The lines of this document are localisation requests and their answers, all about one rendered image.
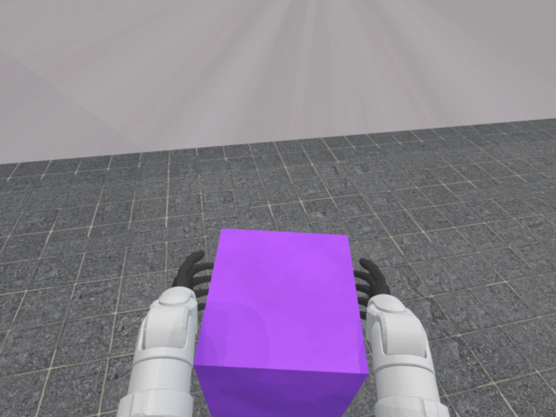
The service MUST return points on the left robot hand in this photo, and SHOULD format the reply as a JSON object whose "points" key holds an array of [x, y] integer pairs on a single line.
{"points": [[188, 270]]}

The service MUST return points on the right robot hand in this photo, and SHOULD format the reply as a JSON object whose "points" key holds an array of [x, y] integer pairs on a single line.
{"points": [[375, 279]]}

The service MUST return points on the robot left forearm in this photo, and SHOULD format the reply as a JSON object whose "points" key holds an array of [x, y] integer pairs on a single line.
{"points": [[159, 384]]}

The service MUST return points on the robot right forearm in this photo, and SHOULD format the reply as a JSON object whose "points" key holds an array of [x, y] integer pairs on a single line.
{"points": [[402, 360]]}

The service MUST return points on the carton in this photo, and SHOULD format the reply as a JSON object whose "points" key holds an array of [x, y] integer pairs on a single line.
{"points": [[281, 333]]}

